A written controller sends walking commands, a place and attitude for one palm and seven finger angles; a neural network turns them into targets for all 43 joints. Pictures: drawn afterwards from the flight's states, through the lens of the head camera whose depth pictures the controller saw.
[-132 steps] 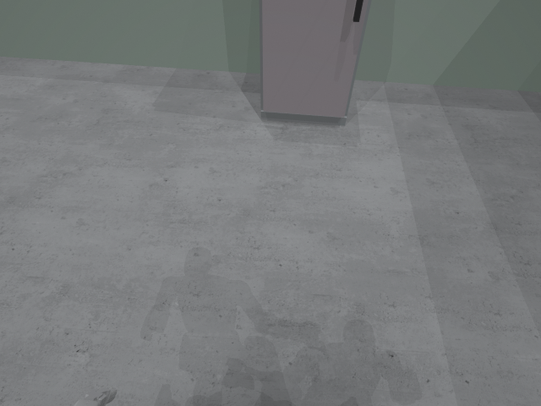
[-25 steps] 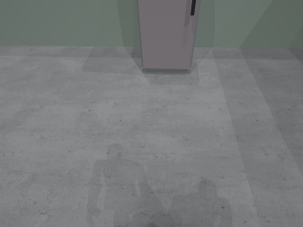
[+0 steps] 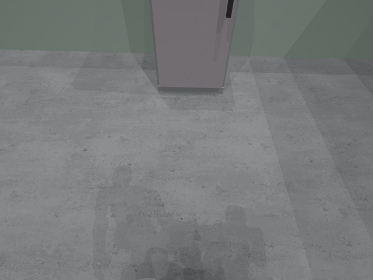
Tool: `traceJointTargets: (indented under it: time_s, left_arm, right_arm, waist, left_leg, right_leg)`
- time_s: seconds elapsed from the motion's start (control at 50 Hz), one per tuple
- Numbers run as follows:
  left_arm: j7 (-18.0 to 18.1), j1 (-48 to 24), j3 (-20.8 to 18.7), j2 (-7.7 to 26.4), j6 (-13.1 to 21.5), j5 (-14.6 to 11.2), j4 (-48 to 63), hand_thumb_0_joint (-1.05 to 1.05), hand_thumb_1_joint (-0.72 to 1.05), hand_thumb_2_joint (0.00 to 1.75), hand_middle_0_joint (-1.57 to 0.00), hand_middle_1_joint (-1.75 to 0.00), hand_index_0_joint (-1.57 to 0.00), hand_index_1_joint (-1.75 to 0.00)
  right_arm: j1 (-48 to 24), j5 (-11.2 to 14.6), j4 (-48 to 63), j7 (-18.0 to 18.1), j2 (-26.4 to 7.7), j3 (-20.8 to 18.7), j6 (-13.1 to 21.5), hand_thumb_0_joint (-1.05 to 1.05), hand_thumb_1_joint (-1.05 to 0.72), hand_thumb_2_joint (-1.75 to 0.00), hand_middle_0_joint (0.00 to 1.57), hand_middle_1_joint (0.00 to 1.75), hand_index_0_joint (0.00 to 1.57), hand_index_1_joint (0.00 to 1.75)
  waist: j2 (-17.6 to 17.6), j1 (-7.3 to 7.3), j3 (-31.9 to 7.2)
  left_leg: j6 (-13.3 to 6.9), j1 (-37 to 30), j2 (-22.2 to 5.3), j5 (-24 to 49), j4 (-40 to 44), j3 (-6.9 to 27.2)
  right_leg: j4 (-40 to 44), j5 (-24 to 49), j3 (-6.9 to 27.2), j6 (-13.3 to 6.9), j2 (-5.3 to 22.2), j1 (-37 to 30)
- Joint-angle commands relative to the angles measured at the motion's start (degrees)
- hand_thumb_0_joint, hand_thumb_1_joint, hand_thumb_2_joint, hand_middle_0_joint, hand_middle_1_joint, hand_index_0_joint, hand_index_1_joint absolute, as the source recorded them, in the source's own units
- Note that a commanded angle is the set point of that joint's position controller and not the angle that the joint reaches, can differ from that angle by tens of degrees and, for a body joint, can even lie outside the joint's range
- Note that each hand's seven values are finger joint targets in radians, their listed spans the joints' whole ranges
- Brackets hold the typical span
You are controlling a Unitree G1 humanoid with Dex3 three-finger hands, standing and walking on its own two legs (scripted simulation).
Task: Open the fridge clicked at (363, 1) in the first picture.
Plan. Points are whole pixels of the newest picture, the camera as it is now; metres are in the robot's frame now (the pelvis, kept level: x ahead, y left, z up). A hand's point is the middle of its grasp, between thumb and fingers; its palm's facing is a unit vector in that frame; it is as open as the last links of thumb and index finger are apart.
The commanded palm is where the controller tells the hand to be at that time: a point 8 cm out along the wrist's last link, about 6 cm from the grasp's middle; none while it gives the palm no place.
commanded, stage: walk to a spot facing it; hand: right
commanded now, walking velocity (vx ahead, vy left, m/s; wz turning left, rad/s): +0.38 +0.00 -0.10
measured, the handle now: out of the picture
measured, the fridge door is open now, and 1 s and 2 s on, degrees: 0 0 0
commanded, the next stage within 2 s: turn to face it in 1.30 s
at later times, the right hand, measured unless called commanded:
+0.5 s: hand (285, 251) +0.24 -0.23 -0.16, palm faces +0.07 +0.99 -0.15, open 7.4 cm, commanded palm none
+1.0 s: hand (257, 169) +0.48 -0.18 -0.15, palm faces +0.08 +0.97 -0.21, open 7.2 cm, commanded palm none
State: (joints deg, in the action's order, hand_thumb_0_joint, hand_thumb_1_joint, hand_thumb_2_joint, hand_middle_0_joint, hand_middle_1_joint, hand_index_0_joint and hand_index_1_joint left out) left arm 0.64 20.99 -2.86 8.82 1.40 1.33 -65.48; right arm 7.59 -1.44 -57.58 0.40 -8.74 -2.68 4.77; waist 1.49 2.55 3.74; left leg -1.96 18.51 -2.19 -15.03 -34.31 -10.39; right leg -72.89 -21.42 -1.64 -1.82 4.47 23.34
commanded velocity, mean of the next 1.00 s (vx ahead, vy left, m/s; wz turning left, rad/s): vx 0.38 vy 0.00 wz -0.06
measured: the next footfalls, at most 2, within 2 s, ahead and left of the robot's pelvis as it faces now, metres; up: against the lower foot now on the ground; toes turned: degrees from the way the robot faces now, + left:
right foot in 0.24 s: +0.25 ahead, -0.15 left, +0.00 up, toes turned -12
left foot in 0.72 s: +0.48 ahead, +0.11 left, +0.00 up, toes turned +10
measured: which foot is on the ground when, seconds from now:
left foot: down 0.00-0.26, up 0.28-0.70, down 0.72-1.00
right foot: up 0.00-0.22, down 0.24-0.72, up 0.74-1.00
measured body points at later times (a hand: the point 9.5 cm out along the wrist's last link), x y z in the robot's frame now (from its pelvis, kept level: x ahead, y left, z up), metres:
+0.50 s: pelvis +0.24 -0.05 +0.02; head +0.25 -0.07 +0.47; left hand +0.26 +0.19 -0.13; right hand +0.24 -0.28 -0.14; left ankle +0.25 +0.09 -0.65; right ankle +0.21 -0.14 -0.72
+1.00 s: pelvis +0.47 +0.00 +0.02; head +0.48 +0.01 +0.47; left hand +0.52 +0.23 -0.14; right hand +0.48 -0.23 -0.13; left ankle +0.45 +0.10 -0.72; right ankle +0.53 -0.15 -0.66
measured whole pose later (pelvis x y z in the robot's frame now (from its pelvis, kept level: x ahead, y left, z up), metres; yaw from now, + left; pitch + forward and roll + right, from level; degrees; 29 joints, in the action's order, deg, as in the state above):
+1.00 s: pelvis +0.47 +0.00 +0.02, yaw -3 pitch +0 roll +0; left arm -0.7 12.5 -3.7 10.3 1.0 1.7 -60.8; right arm 16.6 -1.5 -62.6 0.5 -9.1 -2.9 4.6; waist 1.7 1.1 0.9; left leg -1.3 7.1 -2.4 -15.0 -22.7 -12.0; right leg -55.0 -11.9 -5.0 1.5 8.4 32.4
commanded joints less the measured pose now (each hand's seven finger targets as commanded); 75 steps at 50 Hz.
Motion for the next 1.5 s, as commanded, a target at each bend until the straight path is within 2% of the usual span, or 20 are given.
traceJointTargets:
  time_s: [0.0,0.14,0.2,0.24,0.26,0.32,0.6,0.66,0.68,0.7,0.72,0.74,0.84,1.06,1.12,1.14,1.16,1.18,1.3,1.48]
  left_arm:
    - [-1.12,2.84,-0.43,0.20,-0.30,0.16,4.70,0.00,0.90,0.90,-0.20,-0.30,-0.20,-0.30]
    - [-2.86,-9.01,-0.42,2.50,1.23,-0.07,9.89,0.00,0.90,0.90,-0.20,-0.30,-0.20,-0.30]
    - [-2.25,-1.90,-1.25,6.19,2.05,0.28,7.80,0.00,0.90,0.90,-0.20,-0.30,-0.20,-0.30]
    - [-0.96,11.86,-3.98,18.12,2.44,0.77,4.82,0.00,0.90,0.90,-0.20,-0.30,-0.20,-0.30]
    - [-0.13,10.71,-3.24,16.06,2.24,0.40,4.07,0.00,0.90,0.90,-0.20,-0.30,-0.20,-0.30]
    - [0.29,-0.43,-1.13,8.91,3.27,0.13,6.88,0.00,0.90,0.90,-0.20,-0.30,-0.20,-0.30]
    - [0.29,3.84,-1.59,8.32,3.18,0.34,2.18,0.00,0.90,0.90,-0.20,-0.30,-0.20,-0.30]
    - [0.29,2.18,-1.51,8.92,2.78,0.18,1.75,0.00,0.90,0.90,-0.20,-0.30,-0.20,-0.30]
    - [-0.14,2.19,-1.33,7.92,2.90,-0.34,2.04,0.00,0.90,0.90,-0.20,-0.30,-0.20,-0.30]
    - [-0.51,3.86,-0.38,3.55,3.39,-1.09,4.07,0.00,0.90,0.90,-0.20,-0.30,-0.20,-0.30]
    - [-0.44,1.19,-0.55,5.43,2.96,-1.19,5.45,0.00,0.90,0.90,-0.20,-0.30,-0.20,-0.30]
    - [-0.54,-2.45,-1.23,5.13,2.64,-1.00,5.97,0.00,0.90,0.90,-0.20,-0.30,-0.20,-0.30]
    - [-1.22,-0.07,-0.61,1.58,0.65,0.15,3.73,0.00,0.90,0.90,-0.20,-0.30,-0.20,-0.30]
    - [-3.30,-14.76,-0.39,2.37,0.94,-0.17,10.56,0.00,0.90,0.90,-0.20,-0.30,-0.20,-0.30]
    - [-2.54,-5.61,-1.16,5.29,1.66,0.22,8.45,0.00,0.90,0.90,-0.20,-0.30,-0.20,-0.30]
    - [-1.90,3.34,-2.18,9.53,1.98,0.61,5.98,0.00,0.90,0.90,-0.20,-0.30,-0.20,-0.30]
    - [-1.08,9.88,-3.91,16.66,2.18,1.09,4.77,0.00,0.90,0.90,-0.20,-0.30,-0.20,-0.30]
    - [-0.63,10.45,-3.60,17.66,1.56,0.25,4.56,0.00,0.90,0.90,-0.20,-0.30,-0.20,-0.30]
    - [0.51,-4.20,-0.46,6.84,3.44,-0.19,7.23,0.00,0.90,0.90,-0.20,-0.30,-0.20,-0.30]
    - [0.74,-0.83,-0.54,7.11,2.72,-0.01,4.73,0.00,0.90,0.90,-0.20,-0.30,-0.20,-0.30]
  right_arm:
    - [6.88,-0.37,-0.89,0.49,-6.30,-1.00,-0.12,0.00,-0.90,-0.90,0.20,0.30,0.20,0.30]
    - [11.37,-0.39,-2.20,-0.09,-10.18,-1.65,-0.24,0.00,-0.90,-0.90,0.20,0.30,0.20,0.30]
    - [11.91,0.13,-2.37,-0.16,-10.08,-1.75,-0.80,0.00,-0.90,-0.90,0.20,0.30,0.20,0.30]
    - [11.66,0.88,0.73,-1.10,-5.38,-0.74,-0.78,0.00,-0.90,-0.90,0.20,0.30,0.20,0.30]
    - [8.23,0.42,1.26,-0.54,-7.36,-1.01,-1.01,0.00,-0.90,-0.90,0.20,0.30,0.20,0.30]
    - [8.48,-0.02,-1.04,-1.42,-5.60,-1.21,-1.54,0.00,-0.90,-0.90,0.20,0.30,0.20,0.30]
    - [-1.48,-0.11,2.63,-2.22,-3.36,-1.23,-2.93,0.00,-0.90,-0.90,0.20,0.30,0.20,0.30]
    - [9.55,-0.38,-0.81,-2.02,-5.82,-2.07,-1.96,0.00,-0.90,-0.90,0.20,0.30,0.20,0.30]
    - [18.89,-0.70,-3.63,-1.61,-9.69,-3.05,-1.09,0.00,-0.90,-0.90,0.20,0.30,0.20,0.30]
    - [26.63,-0.67,-5.36,-0.77,-17.49,-4.96,-0.64,0.00,-0.90,-0.90,0.20,0.30,0.20,0.30]
    - [26.03,0.57,-5.31,-0.51,-18.91,-4.74,-0.99,0.00,-0.90,-0.90,0.20,0.30,0.20,0.30]
    - [20.09,0.56,-3.78,-0.18,-16.13,-4.32,-1.21,0.00,-0.90,-0.90,0.20,0.30,0.20,0.30]
    - [10.66,-0.23,-2.30,0.37,-6.62,-1.09,0.25,0.00,-0.90,-0.90,0.20,0.30,0.20,0.30]
    - [15.74,-0.15,-5.02,0.48,-8.76,-1.07,0.34,0.00,-0.90,-0.90,0.20,0.30,0.20,0.30]
    - [14.47,0.10,-5.00,0.57,-9.93,-1.49,-0.16,0.00,-0.90,-0.90,0.20,0.30,0.20,0.30]
    - [15.01,0.32,-4.55,0.26,-8.53,-1.31,-0.32,0.00,-0.90,-0.90,0.20,0.30,0.20,0.30]
    - [17.22,1.08,-2.88,-0.37,-5.04,-1.04,-0.65,0.00,-0.90,-0.90,0.20,0.30,0.20,0.30]
    - [14.24,0.77,-0.56,-0.30,-5.89,-0.80,-0.42,0.00,-0.90,-0.90,0.20,0.30,0.20,0.30]
    - [14.71,-0.26,-4.16,-0.81,-2.14,-0.74,-3.22,0.00,-0.90,-0.90,0.20,0.30,0.20,0.30]
    - [6.53,0.03,-0.58,-0.48,-1.50,-0.46,-4.58,0.00,-0.90,-0.90,0.20,0.30,0.20,0.30]
  waist:
    - [-8.98,0.35,1.27]
    - [-6.94,-2.65,1.22]
    - [-1.09,1.57,-1.61]
    - [20.72,5.81,-8.93]
    - [14.88,5.91,-7.85]
    - [4.49,0.12,-1.38]
    - [5.42,-0.46,2.94]
    - [1.96,-6.64,-1.69]
    - [-3.55,-10.51,-7.75]
    - [-20.53,-11.98,-14.37]
    - [-17.94,-11.23,-14.22]
    - [-13.84,-9.93,-9.17]
    - [-7.45,-1.88,-1.05]
    - [-7.76,-4.08,4.03]
    - [-3.98,1.21,-0.17]
    - [4.21,4.51,-6.09]
    - [19.76,5.45,-11.05]
    - [15.77,5.14,-11.19]
    - [3.45,-3.08,-2.81]
    - [4.23,-2.25,1.01]
  left_leg:
    - [-5.51,4.30,-15.46,-1.93,23.77,10.88]
    - [-5.17,-5.58,-14.44,2.30,20.27,8.62]
    - [-2.74,-2.52,-10.79,10.20,6.33,4.18]
    - [2.49,16.26,1.01,-17.44,-29.24,-0.14]
    - [1.57,19.78,-0.87,-16.96,-37.40,7.25]
    - [2.17,18.71,-6.48,-4.14,-37.98,9.67]
    - [2.63,10.44,-4.10,4.11,-3.33,2.75]
    - [0.62,-7.58,0.10,4.48,3.42,-0.10]
    - [-1.50,-21.90,-4.34,3.11,5.57,5.94]
    - [-7.35,-34.69,-21.83,2.32,13.03,31.03]
    - [-10.55,-30.80,-26.39,-4.38,19.79,40.11]
    - [-9.55,-24.02,-25.73,-11.78,22.24,37.73]
    - [-4.81,-6.00,-16.68,5.36,22.95,12.84]
    - [-4.21,-12.75,-16.55,12.48,22.12,4.90]
    - [-2.42,-10.45,-14.34,22.70,7.34,0.54]
    - [-0.29,-4.75,-10.23,19.96,-7.09,-2.02]
    - [2.89,9.31,-1.36,-6.72,-26.77,-3.86]
    - [1.71,14.95,-0.40,-18.84,-36.16,3.78]
    - [2.81,10.74,-6.59,-2.42,-33.77,8.79]
    - [3.47,7.25,-4.24,3.12,-10.23,5.43]
  right_leg:
    - [9.98,4.26,0.02,2.34,5.21,4.17]
    - [33.31,8.31,-5.69,2.28,2.70,0.10]
    - [42.69,9.21,-8.18,1.43,-0.24,-17.29]
    - [56.67,7.91,24.39,-7.54,21.18,-34.16]
    - [59.36,6.72,26.92,-8.07,22.51,-31.57]
    - [60.04,13.27,11.61,-5.89,16.89,-20.22]
    - [60.10,20.25,-2.65,-5.72,12.72,-20.59]
    - [44.37,30.27,-5.69,-3.21,9.81,-17.16]
    - [29.49,26.66,-7.75,-1.13,6.53,-9.12]
    - [9.34,-3.53,-9.26,1.38,-1.47,7.36]
    - [-1.24,-11.33,-1.84,0.58,-1.38,11.61]
    - [-5.82,-6.33,1.28,0.18,1.10,14.51]
    - [5.50,5.79,0.00,2.41,5.35,8.50]
    - [33.49,10.82,-5.79,1.41,2.83,5.44]
    - [41.12,10.34,-7.85,-0.19,-0.73,-11.23]
    - [44.43,9.94,-3.13,-1.81,1.52,-24.15]
    - [52.08,10.29,19.98,-7.24,16.71,-33.94]
    - [57.52,7.02,27.70,-10.62,21.89,-32.89]
    - [61.51,14.66,4.36,-5.40,13.59,-11.57]
    - [57.97,34.02,-5.66,-6.13,12.78,-14.25]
